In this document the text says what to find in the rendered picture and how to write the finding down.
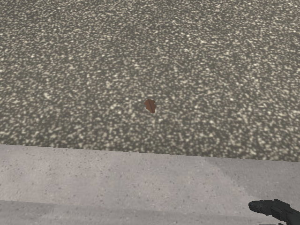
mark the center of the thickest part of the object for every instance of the robot right hand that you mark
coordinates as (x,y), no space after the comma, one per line
(277,209)

